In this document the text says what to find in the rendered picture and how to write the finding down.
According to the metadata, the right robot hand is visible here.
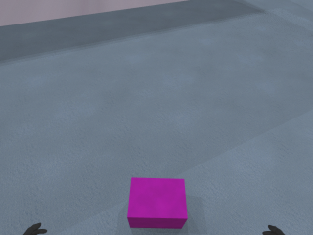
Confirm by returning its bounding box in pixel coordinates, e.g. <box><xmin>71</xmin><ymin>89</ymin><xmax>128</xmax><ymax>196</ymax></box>
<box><xmin>262</xmin><ymin>225</ymin><xmax>285</xmax><ymax>235</ymax></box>

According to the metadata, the left robot hand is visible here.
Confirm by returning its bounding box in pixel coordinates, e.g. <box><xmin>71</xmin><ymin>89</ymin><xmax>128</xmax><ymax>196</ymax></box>
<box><xmin>23</xmin><ymin>223</ymin><xmax>47</xmax><ymax>235</ymax></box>

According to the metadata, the carton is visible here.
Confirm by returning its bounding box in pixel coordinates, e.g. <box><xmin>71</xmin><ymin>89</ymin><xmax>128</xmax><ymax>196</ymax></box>
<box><xmin>127</xmin><ymin>177</ymin><xmax>188</xmax><ymax>229</ymax></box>

